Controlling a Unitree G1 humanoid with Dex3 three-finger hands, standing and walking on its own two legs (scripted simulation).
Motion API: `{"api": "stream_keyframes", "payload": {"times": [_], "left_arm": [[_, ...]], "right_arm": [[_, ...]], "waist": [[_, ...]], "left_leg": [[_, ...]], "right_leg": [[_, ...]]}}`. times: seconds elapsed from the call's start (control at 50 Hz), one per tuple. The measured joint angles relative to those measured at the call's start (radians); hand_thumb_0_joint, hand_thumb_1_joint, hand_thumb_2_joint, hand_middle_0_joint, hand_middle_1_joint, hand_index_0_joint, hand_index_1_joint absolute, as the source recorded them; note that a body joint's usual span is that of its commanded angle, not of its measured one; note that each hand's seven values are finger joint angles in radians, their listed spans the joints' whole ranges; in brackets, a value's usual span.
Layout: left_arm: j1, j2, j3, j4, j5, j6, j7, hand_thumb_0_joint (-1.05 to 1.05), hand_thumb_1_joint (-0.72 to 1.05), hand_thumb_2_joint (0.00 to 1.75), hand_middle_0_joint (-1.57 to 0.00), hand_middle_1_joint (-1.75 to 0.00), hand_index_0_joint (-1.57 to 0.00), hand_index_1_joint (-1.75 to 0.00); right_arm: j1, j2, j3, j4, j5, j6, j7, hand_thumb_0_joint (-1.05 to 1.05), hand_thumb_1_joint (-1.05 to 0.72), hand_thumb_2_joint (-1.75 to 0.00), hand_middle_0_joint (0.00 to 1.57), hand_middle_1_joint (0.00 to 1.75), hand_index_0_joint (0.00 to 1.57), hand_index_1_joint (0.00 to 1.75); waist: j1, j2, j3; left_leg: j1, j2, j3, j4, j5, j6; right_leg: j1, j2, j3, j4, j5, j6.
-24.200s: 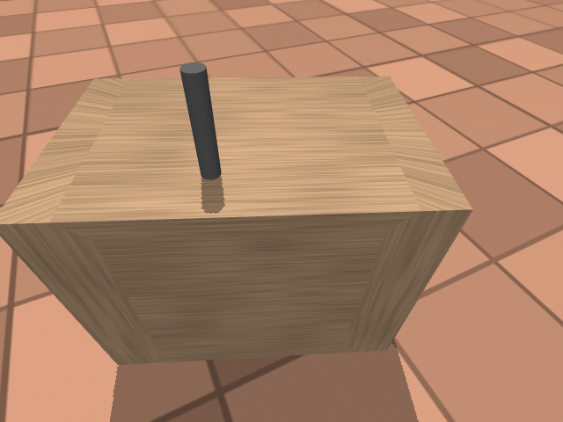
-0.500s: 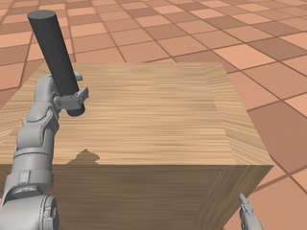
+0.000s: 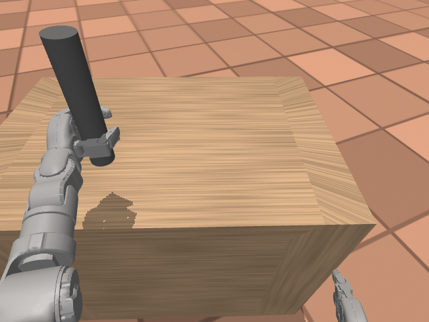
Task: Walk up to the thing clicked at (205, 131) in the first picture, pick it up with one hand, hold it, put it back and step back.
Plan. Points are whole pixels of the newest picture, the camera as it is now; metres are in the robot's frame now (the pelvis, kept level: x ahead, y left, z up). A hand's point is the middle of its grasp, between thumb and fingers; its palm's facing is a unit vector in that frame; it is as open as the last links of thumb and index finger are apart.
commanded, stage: crouch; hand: left
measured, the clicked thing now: (85, 108) +0.43 +0.21 +0.22
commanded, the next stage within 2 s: lower in 0.10 s
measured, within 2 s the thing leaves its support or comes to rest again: rests again in 1.30 s
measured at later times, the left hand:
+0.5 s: hand (111, 148) +0.45 +0.20 +0.11, palm faces +0.16 -0.99 +0.01, open 6.4 cm
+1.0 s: hand (117, 159) +0.46 +0.20 +0.07, palm faces +0.14 -0.99 +0.02, open 6.4 cm
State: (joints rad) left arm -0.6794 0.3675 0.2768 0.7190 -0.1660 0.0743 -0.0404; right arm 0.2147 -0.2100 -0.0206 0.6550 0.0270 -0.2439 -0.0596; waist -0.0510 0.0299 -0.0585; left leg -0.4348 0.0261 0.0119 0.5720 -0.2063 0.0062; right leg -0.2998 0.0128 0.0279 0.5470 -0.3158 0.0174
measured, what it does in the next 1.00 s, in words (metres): stands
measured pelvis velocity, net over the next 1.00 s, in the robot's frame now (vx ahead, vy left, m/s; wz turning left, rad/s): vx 0.00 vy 0.00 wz -0.02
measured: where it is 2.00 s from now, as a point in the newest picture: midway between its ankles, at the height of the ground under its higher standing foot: outside the picture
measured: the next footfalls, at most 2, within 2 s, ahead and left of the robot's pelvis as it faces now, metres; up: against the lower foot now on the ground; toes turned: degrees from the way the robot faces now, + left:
none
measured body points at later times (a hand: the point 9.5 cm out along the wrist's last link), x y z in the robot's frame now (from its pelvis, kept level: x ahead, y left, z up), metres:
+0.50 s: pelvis +0.00 +0.00 -0.01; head +0.04 +0.01 +0.44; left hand +0.44 +0.25 +0.11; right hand +0.15 -0.25 -0.08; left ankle +0.05 +0.11 -0.73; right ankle -0.02 -0.13 -0.73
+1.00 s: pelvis +0.00 +0.00 -0.03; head +0.06 +0.03 +0.42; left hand +0.45 +0.25 +0.07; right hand +0.16 -0.24 -0.09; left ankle +0.05 +0.11 -0.73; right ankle -0.02 -0.13 -0.73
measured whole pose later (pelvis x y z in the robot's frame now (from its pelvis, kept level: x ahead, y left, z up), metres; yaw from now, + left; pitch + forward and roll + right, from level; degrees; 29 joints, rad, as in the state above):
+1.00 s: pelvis +0.00 +0.00 -0.03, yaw -1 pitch +12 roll -2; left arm -0.66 0.38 0.30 0.88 -0.16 -0.21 -0.07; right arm 0.27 -0.19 0.01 0.43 0.01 -0.11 -0.03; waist -0.10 0.00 -0.10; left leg -0.71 0.05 0.01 0.81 -0.31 0.01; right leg -0.56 0.04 0.03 0.76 -0.41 0.02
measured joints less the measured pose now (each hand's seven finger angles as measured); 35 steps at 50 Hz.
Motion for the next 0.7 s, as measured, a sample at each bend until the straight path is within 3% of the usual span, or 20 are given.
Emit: {"api": "stream_keyframes", "payload": {"times": [0.4, 0.7], "left_arm": [[-0.053, 0.028, 0.017, 0.169, 0.002, -0.144, -0.016, 0.00, -0.06, 1.24, -0.94, -1.19, -0.97, -1.20], [-0.011, 0.025, 0.031, 0.177, 0.012, -0.249, -0.021, 0.00, -0.05, 1.24, -0.94, -1.19, -0.97, -1.20]], "right_arm": [[-0.005, 0.000, 0.017, -0.043, -0.001, 0.061, 0.005, -0.01, 0.53, -0.05, 0.05, 0.05, 0.05, 0.05], [0.008, 0.015, 0.025, -0.117, -0.015, 0.103, 0.018, -0.01, 0.51, -0.06, 0.05, 0.05, 0.06, 0.05]], "waist": [[-0.029, -0.016, -0.002], [-0.051, -0.033, -0.038]], "left_leg": [[-0.078, 0.010, -0.002, 0.039, -0.006, -0.001], [-0.182, 0.022, -0.003, 0.146, -0.063, -0.001]], "right_leg": [[-0.076, 0.011, 0.000, 0.033, -0.003, -0.002], [-0.173, 0.023, 0.001, 0.125, -0.051, -0.001]]}}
